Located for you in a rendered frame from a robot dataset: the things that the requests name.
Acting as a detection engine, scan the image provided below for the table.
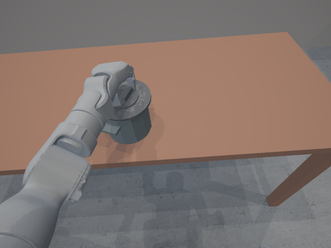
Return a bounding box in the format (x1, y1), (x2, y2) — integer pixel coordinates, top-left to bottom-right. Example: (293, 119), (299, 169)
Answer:
(0, 32), (331, 207)

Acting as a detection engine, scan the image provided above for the robot left hand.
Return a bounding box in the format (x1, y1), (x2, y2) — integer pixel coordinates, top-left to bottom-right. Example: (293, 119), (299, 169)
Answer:
(91, 61), (136, 106)

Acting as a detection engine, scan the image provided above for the pot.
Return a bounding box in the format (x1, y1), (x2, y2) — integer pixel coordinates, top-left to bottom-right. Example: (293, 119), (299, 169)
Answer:
(101, 108), (152, 144)

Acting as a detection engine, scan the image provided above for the knob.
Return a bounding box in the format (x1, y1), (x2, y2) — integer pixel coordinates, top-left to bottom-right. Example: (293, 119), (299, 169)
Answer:
(118, 84), (133, 102)

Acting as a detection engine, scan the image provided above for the left robot forearm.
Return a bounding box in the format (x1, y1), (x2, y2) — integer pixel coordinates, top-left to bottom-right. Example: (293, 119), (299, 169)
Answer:
(22, 70), (119, 187)

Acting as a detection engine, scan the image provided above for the lid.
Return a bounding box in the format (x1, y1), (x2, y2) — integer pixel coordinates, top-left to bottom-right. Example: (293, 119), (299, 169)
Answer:
(109, 80), (152, 121)

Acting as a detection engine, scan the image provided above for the robot left upper arm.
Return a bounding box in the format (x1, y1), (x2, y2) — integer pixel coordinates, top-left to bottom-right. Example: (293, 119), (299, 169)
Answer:
(0, 144), (92, 248)

